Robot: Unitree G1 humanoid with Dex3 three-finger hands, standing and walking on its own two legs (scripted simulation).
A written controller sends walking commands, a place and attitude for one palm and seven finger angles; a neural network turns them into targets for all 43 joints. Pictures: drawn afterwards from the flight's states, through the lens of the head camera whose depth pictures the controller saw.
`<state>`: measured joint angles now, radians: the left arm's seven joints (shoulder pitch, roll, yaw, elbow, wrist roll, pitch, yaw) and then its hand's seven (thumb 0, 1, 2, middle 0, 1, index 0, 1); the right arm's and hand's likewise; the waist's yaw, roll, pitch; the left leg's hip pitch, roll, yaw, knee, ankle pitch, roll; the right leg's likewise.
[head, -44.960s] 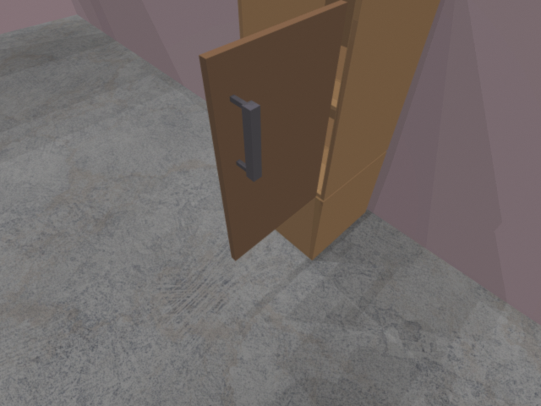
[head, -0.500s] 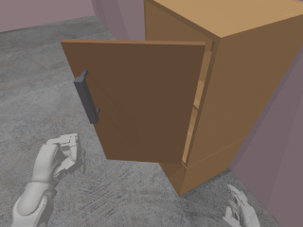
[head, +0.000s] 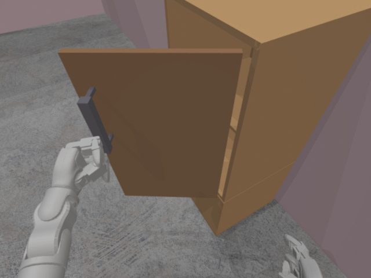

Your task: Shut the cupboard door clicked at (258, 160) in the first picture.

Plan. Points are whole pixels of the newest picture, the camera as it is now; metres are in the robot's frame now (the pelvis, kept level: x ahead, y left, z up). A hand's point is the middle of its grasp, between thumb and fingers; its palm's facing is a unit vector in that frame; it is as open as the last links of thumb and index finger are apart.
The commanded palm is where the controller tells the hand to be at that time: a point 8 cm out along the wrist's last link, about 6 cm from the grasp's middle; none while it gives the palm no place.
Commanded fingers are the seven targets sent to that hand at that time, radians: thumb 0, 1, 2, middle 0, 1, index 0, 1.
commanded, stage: bring the fist close to the handle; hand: left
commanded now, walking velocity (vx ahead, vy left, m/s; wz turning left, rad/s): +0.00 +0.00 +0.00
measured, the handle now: (99, 122) +0.43 +0.24 +0.10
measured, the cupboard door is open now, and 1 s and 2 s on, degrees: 58 58 39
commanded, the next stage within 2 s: push the door shut along its arc in 0.80 s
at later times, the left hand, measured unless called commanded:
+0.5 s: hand (109, 146) +0.35 +0.19 +0.11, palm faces +0.04 -1.00 -0.03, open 3.1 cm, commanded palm +0.32 +0.24 +0.11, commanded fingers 0.00 0.90 0.90 -1.30 -1.50 -1.30 -1.50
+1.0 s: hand (105, 145) +0.35 +0.20 +0.11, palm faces +0.03 -1.00 -0.02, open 3.1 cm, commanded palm +0.34 +0.25 +0.11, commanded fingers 0.00 0.90 0.90 -1.30 -1.50 -1.30 -1.50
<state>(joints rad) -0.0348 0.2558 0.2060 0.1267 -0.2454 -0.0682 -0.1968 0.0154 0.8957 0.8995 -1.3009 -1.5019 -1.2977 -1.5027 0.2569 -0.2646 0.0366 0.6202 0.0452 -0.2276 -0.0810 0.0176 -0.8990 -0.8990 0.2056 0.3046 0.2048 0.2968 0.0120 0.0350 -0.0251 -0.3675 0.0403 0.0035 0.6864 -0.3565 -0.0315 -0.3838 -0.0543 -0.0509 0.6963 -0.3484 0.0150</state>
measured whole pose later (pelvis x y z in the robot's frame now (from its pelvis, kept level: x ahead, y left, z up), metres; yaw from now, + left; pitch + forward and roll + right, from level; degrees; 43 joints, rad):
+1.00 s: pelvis -0.01 +0.00 +0.00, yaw -1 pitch +3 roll +0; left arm -0.32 0.30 0.26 0.50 -0.23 -0.14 -0.23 0.02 0.90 0.90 -1.30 -1.50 -1.30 -1.50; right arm 0.25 -0.26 0.04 0.64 0.05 -0.13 -0.09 0.02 -0.90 -0.90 0.21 0.30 0.21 0.30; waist -0.02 0.03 -0.03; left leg -0.40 0.04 0.01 0.69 -0.34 -0.02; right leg -0.42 -0.05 -0.04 0.68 -0.32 0.02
